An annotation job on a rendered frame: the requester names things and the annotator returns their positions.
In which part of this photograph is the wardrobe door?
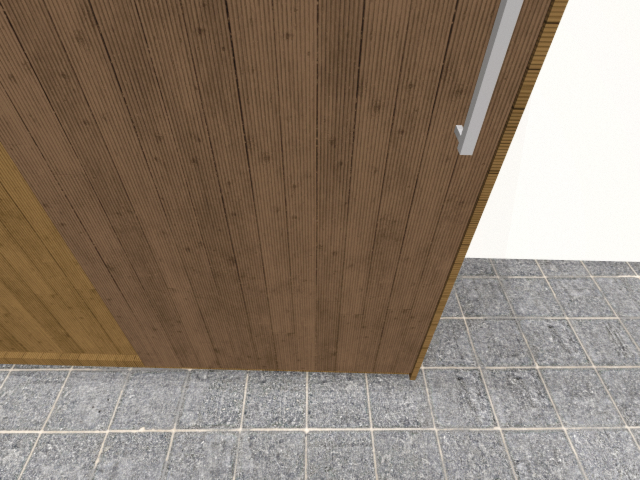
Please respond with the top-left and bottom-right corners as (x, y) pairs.
(0, 142), (137, 355)
(0, 0), (552, 373)

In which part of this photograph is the handle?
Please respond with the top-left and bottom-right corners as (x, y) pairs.
(454, 0), (524, 155)

